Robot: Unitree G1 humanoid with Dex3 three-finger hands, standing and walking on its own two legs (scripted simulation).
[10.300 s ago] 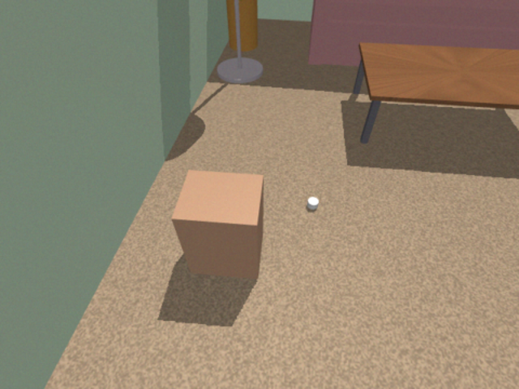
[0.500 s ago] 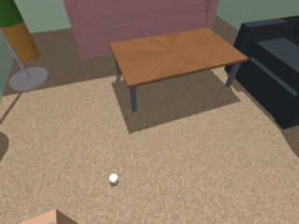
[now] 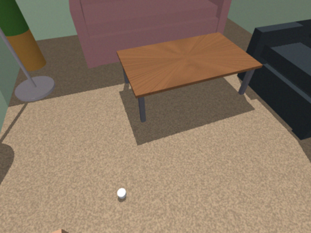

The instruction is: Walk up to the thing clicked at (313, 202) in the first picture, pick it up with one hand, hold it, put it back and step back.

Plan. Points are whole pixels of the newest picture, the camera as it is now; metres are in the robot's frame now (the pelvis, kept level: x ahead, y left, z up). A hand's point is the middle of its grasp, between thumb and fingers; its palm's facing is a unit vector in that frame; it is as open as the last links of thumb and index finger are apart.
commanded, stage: walk up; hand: left
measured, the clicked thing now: (121, 193) +0.49 +0.25 -0.76
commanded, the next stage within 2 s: stand in 0.54 s
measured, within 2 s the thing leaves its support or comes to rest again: neither
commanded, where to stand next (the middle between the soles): +0.09 +0.00 m, yaw +0 degrees
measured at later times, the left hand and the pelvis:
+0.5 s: hand out of the picture +0.11 +0.25 -0.15, palm faces -0.01 -0.95 -0.32, open 7.4 cm; pelvis +0.01 +0.00 +0.01, yaw +0 degrees
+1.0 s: hand out of the picture +0.08 +0.26 -0.15, palm faces +0.00 -0.94 -0.35, open 7.4 cm; pelvis +0.00 +0.00 +0.01, yaw +0 degrees
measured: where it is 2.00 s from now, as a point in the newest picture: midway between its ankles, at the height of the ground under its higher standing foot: outside the picture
